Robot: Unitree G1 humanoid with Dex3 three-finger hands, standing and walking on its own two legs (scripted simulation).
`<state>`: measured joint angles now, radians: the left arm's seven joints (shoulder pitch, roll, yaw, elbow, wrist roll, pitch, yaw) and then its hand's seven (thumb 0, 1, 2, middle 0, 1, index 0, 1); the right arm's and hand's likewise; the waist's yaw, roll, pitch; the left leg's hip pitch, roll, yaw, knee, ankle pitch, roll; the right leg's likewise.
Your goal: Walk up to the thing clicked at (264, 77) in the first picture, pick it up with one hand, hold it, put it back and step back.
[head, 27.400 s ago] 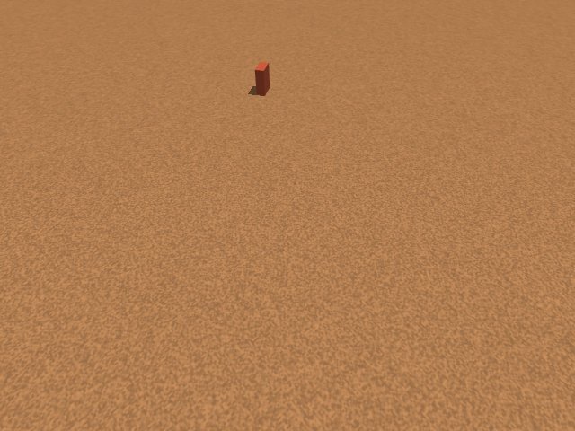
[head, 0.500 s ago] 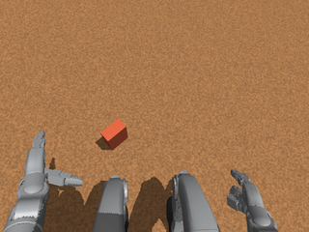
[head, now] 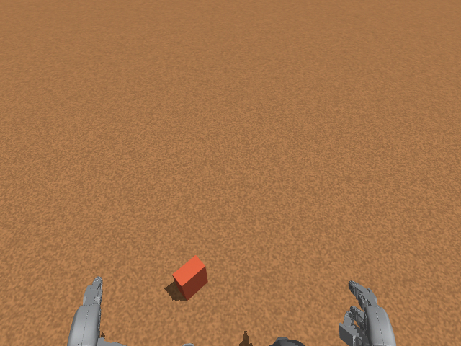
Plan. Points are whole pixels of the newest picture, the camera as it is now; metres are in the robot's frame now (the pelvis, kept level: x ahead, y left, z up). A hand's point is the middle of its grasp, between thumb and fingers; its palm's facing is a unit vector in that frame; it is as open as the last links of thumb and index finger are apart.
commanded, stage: home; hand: left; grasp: from the side
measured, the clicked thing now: (191, 278) +0.46 +0.14 -0.63
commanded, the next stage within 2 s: stand in 1.64 s
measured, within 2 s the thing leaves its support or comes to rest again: neither
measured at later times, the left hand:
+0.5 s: hand (123, 336) +0.17 +0.18 -0.05, palm faces +0.11 -0.95 -0.29, open 17.5 cm
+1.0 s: hand (126, 335) +0.17 +0.18 -0.05, palm faces +0.11 -0.95 -0.29, open 17.4 cm
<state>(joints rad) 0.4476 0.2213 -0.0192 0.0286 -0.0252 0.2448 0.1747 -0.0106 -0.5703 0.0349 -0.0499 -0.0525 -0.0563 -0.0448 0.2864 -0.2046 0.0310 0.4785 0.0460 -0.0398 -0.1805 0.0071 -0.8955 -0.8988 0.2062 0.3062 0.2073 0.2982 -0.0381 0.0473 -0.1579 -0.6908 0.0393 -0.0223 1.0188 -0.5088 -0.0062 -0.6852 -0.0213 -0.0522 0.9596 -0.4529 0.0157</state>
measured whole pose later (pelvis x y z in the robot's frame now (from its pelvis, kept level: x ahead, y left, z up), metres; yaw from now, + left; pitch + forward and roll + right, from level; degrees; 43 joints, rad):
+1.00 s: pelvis +0.00 -0.01 +0.01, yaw +0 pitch +7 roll -2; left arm 0.45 0.20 -0.01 0.04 -0.01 0.26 0.14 -0.01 -0.53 0.06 -0.05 -0.06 -0.06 -0.05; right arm 0.26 -0.21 0.02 0.52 0.02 -0.13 -0.18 0.01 -0.90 -0.90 0.21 0.31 0.21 0.30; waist -0.02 0.03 -0.10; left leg -0.59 0.04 -0.03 0.95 -0.48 -0.02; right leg -0.59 -0.02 -0.06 0.90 -0.43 0.01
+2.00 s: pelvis +0.00 -0.01 +0.01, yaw +0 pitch +7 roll -2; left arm 0.45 0.20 -0.01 0.03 -0.01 0.26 0.14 -0.01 -0.10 0.48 -0.17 -0.24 -0.17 -0.24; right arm 0.27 -0.21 0.02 0.53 0.01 -0.14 -0.18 0.01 -0.90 -0.90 0.21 0.31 0.21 0.30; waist -0.02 0.03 -0.10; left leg -0.59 0.04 -0.03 0.95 -0.49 -0.01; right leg -0.59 -0.02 -0.06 0.90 -0.44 0.01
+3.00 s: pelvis +0.00 +0.00 +0.07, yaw +2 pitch -3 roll +0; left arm 0.14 0.32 0.01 1.16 0.02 -0.01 0.02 0.00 0.90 0.90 -0.20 -0.30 -0.21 -0.30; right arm 0.14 -0.31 -0.02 1.13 -0.02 0.00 -0.01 0.00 -0.90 -0.90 0.21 0.30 0.21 0.30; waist 0.01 0.01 0.05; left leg -0.11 -0.01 -0.01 0.36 -0.19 0.00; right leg -0.12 -0.06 -0.06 0.37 -0.18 0.03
